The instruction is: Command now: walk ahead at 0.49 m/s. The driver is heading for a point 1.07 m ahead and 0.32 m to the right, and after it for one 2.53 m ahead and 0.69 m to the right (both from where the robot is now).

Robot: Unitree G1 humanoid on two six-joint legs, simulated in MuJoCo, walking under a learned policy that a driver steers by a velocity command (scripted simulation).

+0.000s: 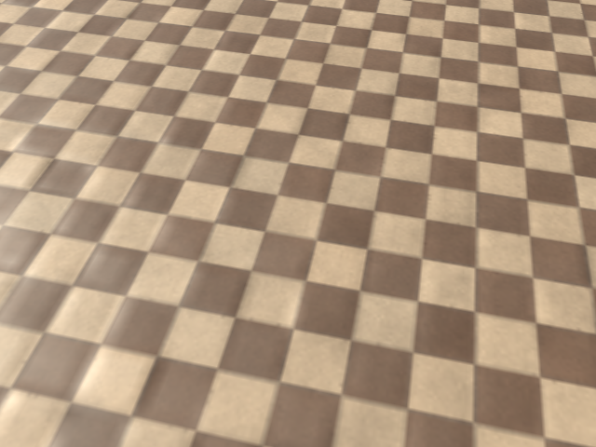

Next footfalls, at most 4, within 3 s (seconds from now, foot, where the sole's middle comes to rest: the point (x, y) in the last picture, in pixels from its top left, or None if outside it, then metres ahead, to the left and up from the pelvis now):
0.30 right None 0.34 -0.17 -0.78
0.86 left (269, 391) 0.65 0.07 -0.78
1.42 right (380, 303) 0.90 -0.22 -0.78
1.90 left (354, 212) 1.23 -0.18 -0.78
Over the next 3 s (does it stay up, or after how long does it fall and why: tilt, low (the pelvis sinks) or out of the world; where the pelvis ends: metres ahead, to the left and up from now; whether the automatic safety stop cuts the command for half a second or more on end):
stays up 1.10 -0.18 0.00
